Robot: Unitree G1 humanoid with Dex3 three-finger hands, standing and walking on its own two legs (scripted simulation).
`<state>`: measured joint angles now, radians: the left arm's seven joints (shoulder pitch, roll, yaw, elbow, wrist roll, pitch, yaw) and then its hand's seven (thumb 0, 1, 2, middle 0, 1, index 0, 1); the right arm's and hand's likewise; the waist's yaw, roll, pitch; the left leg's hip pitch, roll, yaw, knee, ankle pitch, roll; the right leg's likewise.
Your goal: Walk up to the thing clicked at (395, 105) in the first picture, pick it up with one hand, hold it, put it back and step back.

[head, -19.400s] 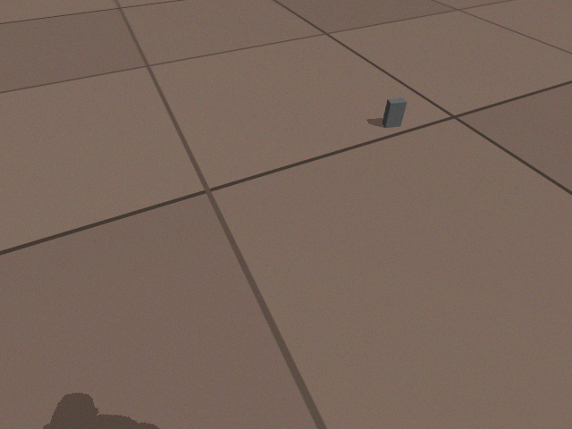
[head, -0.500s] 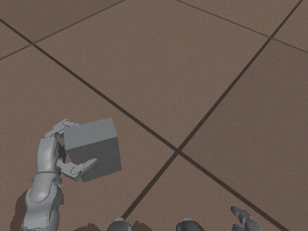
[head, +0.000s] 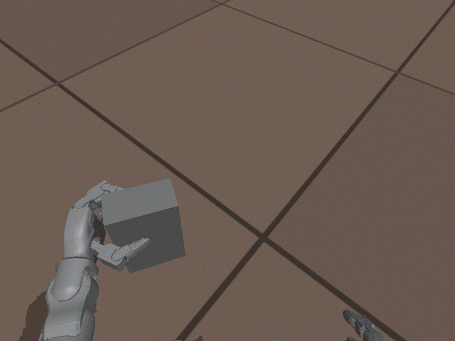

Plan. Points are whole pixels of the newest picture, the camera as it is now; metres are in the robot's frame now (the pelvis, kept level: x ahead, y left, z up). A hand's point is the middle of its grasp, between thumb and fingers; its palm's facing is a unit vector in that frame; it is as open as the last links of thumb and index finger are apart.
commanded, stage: lift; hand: left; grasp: from the side
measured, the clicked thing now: (148, 229) +0.33 +0.14 +0.01
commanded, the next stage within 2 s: hold in 0.02 s
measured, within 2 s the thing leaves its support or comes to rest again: neither
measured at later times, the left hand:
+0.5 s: hand (123, 219) +0.33 +0.17 +0.06, palm faces +0.05 -1.00 +0.00, open 9.9 cm
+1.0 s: hand (122, 221) +0.32 +0.17 +0.07, palm faces +0.06 -1.00 -0.01, open 9.9 cm
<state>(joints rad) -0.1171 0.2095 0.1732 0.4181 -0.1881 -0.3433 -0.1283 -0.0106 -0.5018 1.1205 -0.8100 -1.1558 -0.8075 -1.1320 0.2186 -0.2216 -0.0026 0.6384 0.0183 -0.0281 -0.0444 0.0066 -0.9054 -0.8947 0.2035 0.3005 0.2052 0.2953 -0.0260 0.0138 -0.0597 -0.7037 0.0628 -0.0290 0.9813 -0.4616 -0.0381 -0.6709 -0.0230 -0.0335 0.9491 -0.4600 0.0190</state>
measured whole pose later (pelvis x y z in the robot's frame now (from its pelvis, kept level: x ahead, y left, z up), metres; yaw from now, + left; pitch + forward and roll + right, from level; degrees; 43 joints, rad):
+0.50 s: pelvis +0.00 +0.00 +0.01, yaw +0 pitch +7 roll -1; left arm -0.11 0.20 0.17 0.44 -0.19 -0.35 -0.14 -0.01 -0.49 1.09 -0.82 -1.13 -0.82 -1.11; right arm 0.23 -0.22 0.00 0.66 0.02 0.00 -0.04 0.01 -0.92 -0.90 0.20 0.30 0.20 0.30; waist -0.03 0.02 -0.04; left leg -0.59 0.06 -0.02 0.89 -0.43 -0.04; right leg -0.56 -0.02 -0.03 0.87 -0.43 0.02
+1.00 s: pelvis +0.00 +0.00 +0.02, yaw +0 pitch +5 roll -1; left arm -0.13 0.20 0.16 0.47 -0.19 -0.34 -0.13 -0.01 -0.48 1.08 -0.81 -1.14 -0.81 -1.12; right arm 0.22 -0.22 0.00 0.66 0.02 -0.01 -0.04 0.01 -0.92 -0.90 0.20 0.30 0.20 0.30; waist -0.02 0.02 -0.02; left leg -0.53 0.06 -0.02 0.83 -0.40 -0.04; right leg -0.51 -0.02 -0.03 0.82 -0.40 0.02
